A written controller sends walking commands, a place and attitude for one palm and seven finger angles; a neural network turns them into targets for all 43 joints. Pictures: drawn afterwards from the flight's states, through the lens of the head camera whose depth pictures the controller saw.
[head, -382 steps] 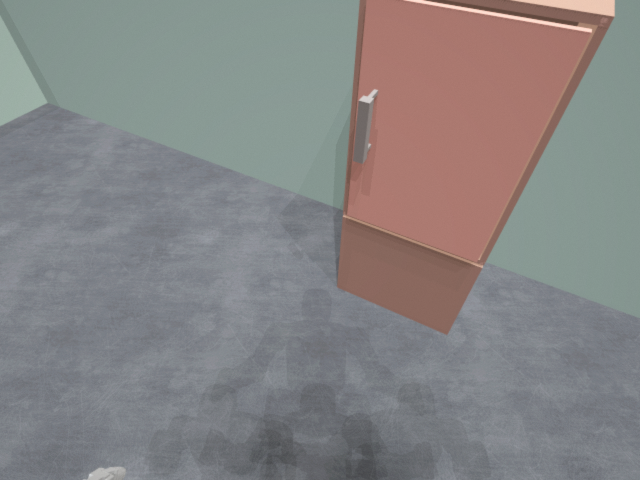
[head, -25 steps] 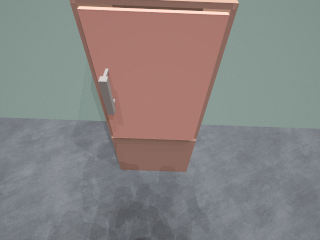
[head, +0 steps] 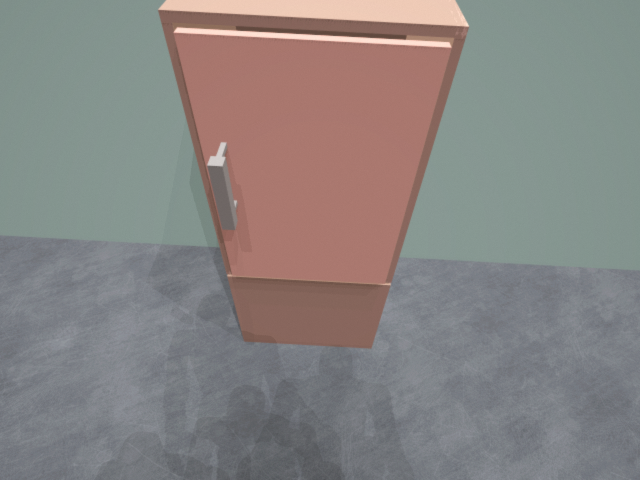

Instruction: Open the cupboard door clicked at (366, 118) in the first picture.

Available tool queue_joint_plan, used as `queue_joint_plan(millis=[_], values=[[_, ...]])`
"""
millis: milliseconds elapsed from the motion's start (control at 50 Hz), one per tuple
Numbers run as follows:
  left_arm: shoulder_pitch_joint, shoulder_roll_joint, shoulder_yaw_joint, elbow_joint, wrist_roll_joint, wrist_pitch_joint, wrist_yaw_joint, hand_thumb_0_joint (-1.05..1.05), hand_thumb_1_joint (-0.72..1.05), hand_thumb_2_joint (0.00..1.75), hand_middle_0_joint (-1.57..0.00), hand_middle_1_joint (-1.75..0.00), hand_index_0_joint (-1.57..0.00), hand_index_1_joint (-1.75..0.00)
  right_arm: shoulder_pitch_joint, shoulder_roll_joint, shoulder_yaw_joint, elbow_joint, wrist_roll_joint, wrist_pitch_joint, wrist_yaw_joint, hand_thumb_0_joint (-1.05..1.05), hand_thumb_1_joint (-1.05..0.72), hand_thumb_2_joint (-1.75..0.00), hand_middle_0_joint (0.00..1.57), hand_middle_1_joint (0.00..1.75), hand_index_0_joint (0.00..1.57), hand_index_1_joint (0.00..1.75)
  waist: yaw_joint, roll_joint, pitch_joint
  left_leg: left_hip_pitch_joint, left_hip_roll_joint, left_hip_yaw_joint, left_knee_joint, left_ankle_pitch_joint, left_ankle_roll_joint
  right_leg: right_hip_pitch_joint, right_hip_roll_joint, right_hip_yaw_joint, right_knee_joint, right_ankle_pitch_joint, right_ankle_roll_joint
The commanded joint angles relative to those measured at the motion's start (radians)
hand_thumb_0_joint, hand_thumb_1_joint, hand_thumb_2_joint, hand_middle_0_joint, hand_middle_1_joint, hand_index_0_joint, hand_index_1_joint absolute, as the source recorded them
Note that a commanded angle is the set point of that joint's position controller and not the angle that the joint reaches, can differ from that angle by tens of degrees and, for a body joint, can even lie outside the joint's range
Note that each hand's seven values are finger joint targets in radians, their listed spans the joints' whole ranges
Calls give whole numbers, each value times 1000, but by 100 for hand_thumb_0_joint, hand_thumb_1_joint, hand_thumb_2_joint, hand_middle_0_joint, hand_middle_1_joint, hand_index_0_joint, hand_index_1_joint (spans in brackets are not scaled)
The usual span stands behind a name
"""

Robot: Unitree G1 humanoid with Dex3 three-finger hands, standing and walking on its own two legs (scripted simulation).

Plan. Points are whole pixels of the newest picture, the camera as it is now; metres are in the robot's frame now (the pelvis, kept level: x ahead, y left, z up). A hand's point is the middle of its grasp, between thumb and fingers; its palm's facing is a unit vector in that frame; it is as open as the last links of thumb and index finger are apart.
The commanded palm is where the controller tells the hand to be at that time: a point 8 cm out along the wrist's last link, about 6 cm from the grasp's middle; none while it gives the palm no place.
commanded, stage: come to a stop and stand still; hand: left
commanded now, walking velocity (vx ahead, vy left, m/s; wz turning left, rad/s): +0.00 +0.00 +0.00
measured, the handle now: (226, 187) +0.60 +0.22 -0.02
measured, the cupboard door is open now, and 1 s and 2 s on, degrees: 0 0 0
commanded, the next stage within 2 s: look again from close up in 0.02 s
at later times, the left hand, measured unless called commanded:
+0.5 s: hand out of the picture +0.03 +0.20 -0.18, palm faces +0.02 -0.97 -0.24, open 7.4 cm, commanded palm none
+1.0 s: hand (170, 420) +0.19 +0.20 -0.03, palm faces +0.06 -1.00 -0.07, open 8.0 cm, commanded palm +0.13 +0.26 -0.06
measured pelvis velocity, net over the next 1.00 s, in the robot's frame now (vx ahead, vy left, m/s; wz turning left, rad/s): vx -0.02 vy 0.00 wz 0.01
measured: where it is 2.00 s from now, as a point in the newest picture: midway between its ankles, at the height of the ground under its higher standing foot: outside the picture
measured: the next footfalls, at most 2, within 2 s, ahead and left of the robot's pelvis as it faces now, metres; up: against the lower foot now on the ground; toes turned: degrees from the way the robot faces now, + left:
none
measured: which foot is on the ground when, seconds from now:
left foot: down 0.00-1.00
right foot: down 0.00-1.00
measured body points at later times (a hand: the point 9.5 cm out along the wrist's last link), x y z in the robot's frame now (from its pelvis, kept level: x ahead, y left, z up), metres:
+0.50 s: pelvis +0.01 +0.02 -0.01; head +0.02 +0.01 +0.44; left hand +0.03 +0.26 -0.16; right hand +0.02 -0.21 -0.17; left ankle +0.01 +0.14 -0.74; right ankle -0.03 -0.11 -0.74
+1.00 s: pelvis -0.02 +0.00 -0.06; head +0.02 +0.00 +0.39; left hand +0.18 +0.25 -0.02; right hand +0.18 -0.26 -0.12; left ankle +0.01 +0.14 -0.74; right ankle -0.03 -0.11 -0.74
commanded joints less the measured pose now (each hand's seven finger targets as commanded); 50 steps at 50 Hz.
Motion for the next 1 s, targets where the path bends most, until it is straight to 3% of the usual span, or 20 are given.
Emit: queue_joint_plan(millis=[0, 80, 100, 120, 160, 260, 320, 620, 660, 680, 700, 720, 740, 760, 780, 820, 860, 920, 940, 980], values=[[54, 95, 15, -28, -6, -24, 7, 0, 90, 90, -20, -30, -20, -30, 44, -91, -14, -25, 2, -17, -9, 0, -90, -90, 20, 30, 20, 30, -1, 15, 29, 8, 39, -48, -71, 105, 47, -56, -75, 73, -117, 94, -28], [65, 85, 15, -18, -6, -23, 9, 0, 90, 90, -20, -30, -20, -30, 55, -79, -14, -16, 1, -18, -11, 0, -90, -90, 20, 30, 20, 30, 0, 26, 34, 6, 40, -49, -72, 111, 48, -58, -73, 71, -113, 97, -28], [123, 93, 5, 12, 4, -40, 46, 0, 90, 90, -20, -30, -20, -30, -64, -120, -18, -87, 9, -23, 1, 0, -90, -90, 20, 30, 20, 30, 32, 58, 96, -79, 42, -25, 138, 100, 16, -105, -136, 171, -139, 426, -19], [57, 146, 12, -43, 0, -52, 37, 0, 90, 90, -20, -30, -20, -30, 8, -46, -15, -112, 7, -8, 8, 0, -90, -90, 20, 30, 20, 30, -45, 42, 18, -46, 9, -28, 123, -70, 25, -102, -179, 175, -145, 249, -56], [-6, 127, 21, -73, 2, -55, 27, 0, 90, 90, -20, -30, -20, -30, 73, -67, -16, -111, -4, -11, 14, 0, -90, -90, 20, 30, 20, 30, -57, 28, -13, -11, 16, -39, 87, 0, 36, -138, -124, 96, -93, 29, -64], [37, 82, 21, -74, -2, -34, 18, 0, 90, 90, -20, -30, -20, -30, 65, -106, -17, -125, -5, -26, -1, 0, -90, -90, 20, 30, 20, 30, -15, 75, 0, -75, 53, -88, 12, 160, 70, -56, -51, 41, 17, 76, -36], [31, 83, 21, -79, -3, -28, 16, 0, 90, 90, -20, -30, -20, -30, 46, -109, -19, -133, -5, -23, -3, 0, -90, -90, 20, 30, 20, 30, -11, 9, 25, -71, 41, -73, -1, 112, 69, -74, -62, 48, 0, 82, -29], [8, 126, 28, -94, -3, -23, 11, 0, 90, 90, -20, -30, -20, -30, 15, -131, -18, -108, -6, -26, -5, 0, -90, -90, 20, 30, 20, 30, -5, 35, -20, 4, 41, -48, -18, 205, 65, -45, -77, 57, -5, 207, -21], [7, 126, 28, -92, -1, -23, 12, 0, 90, 90, -20, -30, -20, -30, 10, -132, -18, -105, -5, -25, -6, 0, -90, -90, 20, 30, 20, 30, -6, 25, -11, 6, 42, -49, -18, 209, 65, -46, -76, 63, -9, 218, -22], [65, 131, 17, -63, 1, -26, 49, 0, 90, 90, -20, -30, -20, -30, -67, -174, -29, -162, 10, -17, 2, 0, -90, -90, 20, 30, 20, 30, 18, -87, 73, -84, 62, -39, 159, 175, 35, -91, -124, 153, -77, 435, -13], [-699, 398, 222, -1604, -171, -259, 48, 0, 88, 89, -20, -32, -20, -32, -40, -293, -64, -463, 46, -182, -36, 0, -90, -90, 20, 30, 20, 30, -98, 122, -434, 174, -52, -34, 33, 363, 70, -19, -19, 33, 46, 506, -44], [-134, 325, 200, -1294, -98, -217, 75, 0, 85, 88, -20, -33, -20, -33, -95, -220, -46, -415, 33, -271, -73, 0, -90, -90, 20, 30, 20, 30, 10, 254, -442, 290, -10, -45, 20, 525, 75, -49, 19, 11, 127, 331, -46], [116, 68, 63, -1171, -150, -96, 90, 0, 83, 87, -21, -34, -21, -34, -125, -182, -50, -411, 57, -301, -66, 0, -90, -90, 20, 30, 20, 30, -27, 239, -296, 167, -28, -58, 10, 456, 42, -164, 28, -39, 125, 147, -24], [70, 27, 87, -1130, -162, -94, 73, 0, 81, 86, -21, -36, -21, -36, -80, -179, -65, -391, 59, -306, -62, 0, -90, -90, 20, 30, 20, 30, -48, 138, -166, 75, -31, -65, 48, 413, 40, -204, 26, -41, 100, 152, -16], [29, 80, 143, -1137, -164, -139, 48, 0, 78, 85, -21, -37, -21, -37, -103, -204, -83, -436, 43, -312, -58, 0, -90, -90, 20, 30, 20, 30, -51, 94, -66, -20, -51, -68, 96, 301, 41, -259, 31, -50, 86, 169, -12], [198, 47, 197, -973, -189, -271, -40, 0, 74, 83, -21, -40, -21, -40, -111, -212, -103, -484, 15, -310, -48, 0, -90, -90, 20, 30, 20, 30, -18, -110, -75, -180, -63, -56, 187, 181, 40, -348, 48, -70, 164, 143, -9], [301, 32, 237, -858, -218, -424, -164, 0, 69, 81, -22, -43, -22, -43, -138, -197, -119, -534, 13, -312, -22, 0, -90, -90, 20, 30, 20, 30, 39, -163, -120, -322, -76, -42, 299, 133, 27, -405, 45, -53, 295, 145, -19], [227, 97, 284, -887, -267, -667, -373, 0, 62, 78, -22, -48, -22, -48, -183, -207, -131, -613, 18, -332, 6, 0, -90, -90, 20, 30, 20, 30, 54, -63, -233, -490, -85, -30, 474, 54, 24, -500, 32, 13, 458, 117, -31], [199, 146, 319, -873, -289, -698, -435, 0, 60, 77, -22, -50, -22, -50, -174, -214, -132, -635, 24, -335, 16, 0, -90, -90, 20, 30, 20, 30, 60, -3, -247, -530, -88, -36, 521, 41, 25, -513, 21, 54, 488, 104, -39], [156, 174, 356, -954, -355, -668, -500, 0, 55, 75, -22, -53, -22, -53, -191, -227, -133, -710, 38, -333, 9, 0, -90, -90, 20, 30, 20, 30, 59, -14, -357, -551, -93, -19, 570, 4, 40, -504, 16, 101, 490, 40, -26]])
